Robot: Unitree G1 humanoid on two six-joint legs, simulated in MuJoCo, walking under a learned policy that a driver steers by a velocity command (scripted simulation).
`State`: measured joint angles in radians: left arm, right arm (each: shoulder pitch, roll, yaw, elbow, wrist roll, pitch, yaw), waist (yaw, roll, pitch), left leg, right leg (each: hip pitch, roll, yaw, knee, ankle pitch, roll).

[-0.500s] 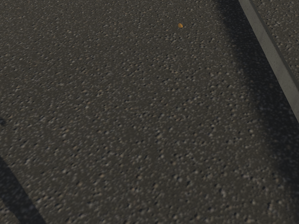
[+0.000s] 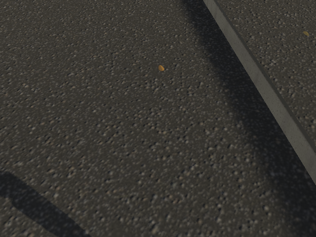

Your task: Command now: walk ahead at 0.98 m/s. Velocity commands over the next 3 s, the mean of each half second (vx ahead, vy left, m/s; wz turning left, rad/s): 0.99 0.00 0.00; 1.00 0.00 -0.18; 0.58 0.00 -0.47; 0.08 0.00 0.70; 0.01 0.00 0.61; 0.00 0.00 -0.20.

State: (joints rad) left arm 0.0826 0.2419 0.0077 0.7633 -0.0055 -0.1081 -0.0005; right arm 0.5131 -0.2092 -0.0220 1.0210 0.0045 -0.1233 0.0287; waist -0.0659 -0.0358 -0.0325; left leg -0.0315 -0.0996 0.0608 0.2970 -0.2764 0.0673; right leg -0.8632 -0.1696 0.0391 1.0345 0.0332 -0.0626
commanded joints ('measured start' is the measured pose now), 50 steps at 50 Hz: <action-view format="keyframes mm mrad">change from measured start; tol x32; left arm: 1 -95 27 -2 -67 -5 -20 -14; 7 -217 72 16 -146 -29 -38 -64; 12 493 284 100 27 -9 -11 -38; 37 556 -53 -12 113 21 7 -17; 50 94 54 37 -26 -34 45 -9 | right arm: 1 -63 -134 -12 -88 16 -33 -23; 12 100 17 39 -113 4 1 -9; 31 -669 -102 8 -397 26 -16 31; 38 73 -249 -73 -209 2 7 7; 50 -216 -125 -38 -147 -27 -33 -10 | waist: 1 29 17 169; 10 292 210 -121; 12 197 -338 -489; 22 32 24 147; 35 -118 -143 -78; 38 -106 329 -449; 50 58 67 169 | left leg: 1 -270 226 -124 -256 168 138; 7 171 327 -86 -130 677 103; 10 111 308 -40 451 1178 58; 12 -593 14 -176 1195 -110 3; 13 -716 84 -250 1229 -113 58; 32 -604 130 -11 188 436 14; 35 -225 49 33 268 241 81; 37 581 442 -744 212 -391 314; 50 -207 245 38 -202 332 11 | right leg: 1 190 27 -54 -261 237 15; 7 200 141 -108 -540 75 -28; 10 730 194 -117 -460 -89 -108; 12 1430 -218 795 -659 -791 -329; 21 599 -11 206 -929 -287 -193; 30 820 -7 -7 -997 -8 -121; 35 1038 -51 -47 -431 896 -62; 38 176 219 150 456 -458 -29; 50 107 25 57 16 70 -17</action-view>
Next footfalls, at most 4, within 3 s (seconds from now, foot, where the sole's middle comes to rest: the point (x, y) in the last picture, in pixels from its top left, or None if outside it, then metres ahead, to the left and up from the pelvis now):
0.20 right None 0.44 -0.13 -0.78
0.72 left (136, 166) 0.91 0.09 -0.78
1.22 right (170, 105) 1.34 -0.12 -0.78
1.78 left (141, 87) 1.52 0.05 -0.78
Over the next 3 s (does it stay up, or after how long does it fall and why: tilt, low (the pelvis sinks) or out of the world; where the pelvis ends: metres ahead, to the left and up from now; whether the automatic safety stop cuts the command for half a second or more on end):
stays up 1.50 -0.09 -0.01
